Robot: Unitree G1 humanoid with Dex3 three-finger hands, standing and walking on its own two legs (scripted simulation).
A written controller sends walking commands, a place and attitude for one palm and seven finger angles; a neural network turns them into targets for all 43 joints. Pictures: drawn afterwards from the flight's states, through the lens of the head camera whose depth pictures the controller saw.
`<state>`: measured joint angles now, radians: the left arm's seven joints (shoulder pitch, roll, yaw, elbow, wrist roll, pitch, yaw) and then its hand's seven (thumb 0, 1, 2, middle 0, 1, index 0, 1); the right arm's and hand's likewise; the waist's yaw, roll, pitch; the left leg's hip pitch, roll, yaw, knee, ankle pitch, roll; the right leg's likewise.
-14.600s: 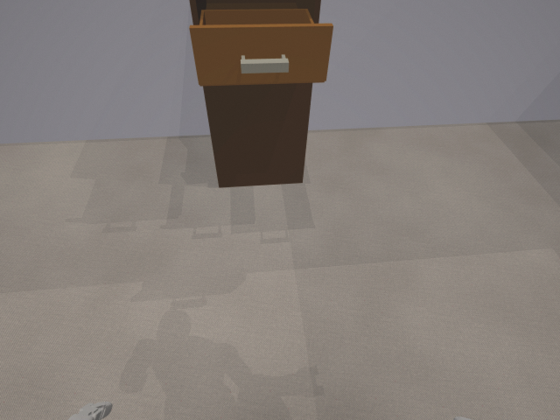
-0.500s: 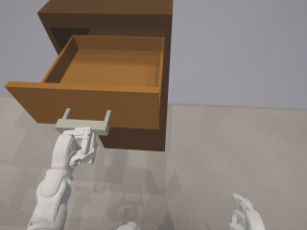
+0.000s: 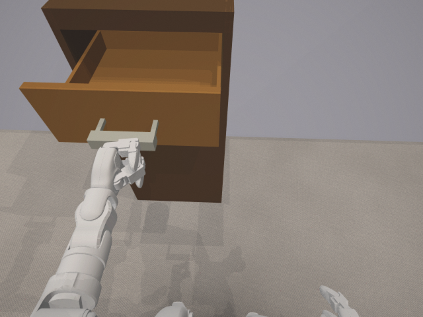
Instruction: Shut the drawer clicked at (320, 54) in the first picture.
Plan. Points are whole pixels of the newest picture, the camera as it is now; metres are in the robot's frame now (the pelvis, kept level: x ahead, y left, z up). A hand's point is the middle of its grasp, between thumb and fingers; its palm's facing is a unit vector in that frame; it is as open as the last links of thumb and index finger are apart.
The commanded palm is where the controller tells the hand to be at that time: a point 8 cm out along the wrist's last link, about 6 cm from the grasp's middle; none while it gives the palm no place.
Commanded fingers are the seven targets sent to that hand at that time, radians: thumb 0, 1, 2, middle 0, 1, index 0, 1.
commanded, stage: push the drawer shut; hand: left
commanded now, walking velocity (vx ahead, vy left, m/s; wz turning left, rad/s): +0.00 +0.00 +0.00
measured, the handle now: (126, 132) +0.46 +0.19 +0.07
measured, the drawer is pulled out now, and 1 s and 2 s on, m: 0.22 0.10 0.00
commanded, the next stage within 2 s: pull the fist back off the drawer in 1.98 s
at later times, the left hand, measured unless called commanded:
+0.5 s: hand (148, 142) +0.44 +0.14 +0.07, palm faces -0.01 -1.00 -0.04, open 3.2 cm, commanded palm +0.43 +0.19 +0.07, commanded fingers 0.00 0.90 0.90 -1.40 -1.60 -1.40 -1.60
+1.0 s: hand (152, 124) +0.49 +0.14 +0.07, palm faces -0.02 -1.00 -0.03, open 3.3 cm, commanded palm +0.49 +0.19 +0.07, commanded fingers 0.00 0.90 0.90 -1.40 -1.60 -1.40 -1.60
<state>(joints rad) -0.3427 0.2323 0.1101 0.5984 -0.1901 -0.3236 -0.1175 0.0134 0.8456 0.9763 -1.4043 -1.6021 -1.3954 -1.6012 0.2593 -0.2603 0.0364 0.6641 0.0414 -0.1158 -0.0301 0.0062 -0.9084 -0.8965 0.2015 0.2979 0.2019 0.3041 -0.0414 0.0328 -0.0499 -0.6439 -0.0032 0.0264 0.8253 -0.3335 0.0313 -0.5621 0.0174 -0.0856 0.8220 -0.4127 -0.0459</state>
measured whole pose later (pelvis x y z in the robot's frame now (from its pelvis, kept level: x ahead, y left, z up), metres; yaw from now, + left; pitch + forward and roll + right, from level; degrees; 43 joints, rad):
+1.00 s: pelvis +0.00 -0.01 -0.02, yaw -1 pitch +16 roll -2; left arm -0.83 0.38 0.29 1.14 -0.12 -0.40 -0.17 0.04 0.84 0.97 -1.40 -1.60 -1.40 -1.60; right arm 0.36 -0.27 0.03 0.69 0.02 -0.03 0.00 0.00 -0.91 -0.90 0.20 0.30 0.20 0.30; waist -0.12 0.03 -0.08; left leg -0.83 0.03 0.02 0.92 -0.37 0.02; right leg -0.74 0.05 -0.09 0.90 -0.44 -0.06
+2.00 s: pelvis +0.01 +0.02 -0.03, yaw -2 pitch +25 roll -5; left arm -1.25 0.59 0.37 1.40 0.03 -0.31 -0.11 0.03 0.70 0.96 -1.40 -1.60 -1.39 -1.60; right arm 0.47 -0.27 0.06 0.67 -0.06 0.02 0.04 0.00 -0.91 -0.90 0.20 0.30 0.20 0.30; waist -0.25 0.05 -0.09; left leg -1.06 0.04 -0.01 1.03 -0.41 0.05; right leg -0.94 0.06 -0.11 0.94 -0.44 -0.03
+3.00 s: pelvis +0.05 +0.01 -0.01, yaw -4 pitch +21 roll -2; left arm -0.82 0.42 0.39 0.99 -0.08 -0.32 -0.12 0.01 0.90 0.90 -1.40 -1.60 -1.39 -1.60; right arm 0.43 -0.26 0.01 0.60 -0.01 0.08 0.06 0.00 -0.91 -0.90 0.20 0.30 0.20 0.30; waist -0.16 0.04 -0.12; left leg -0.84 0.04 0.05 0.90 -0.43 0.04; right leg -0.75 0.07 -0.04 0.84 -0.45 -0.04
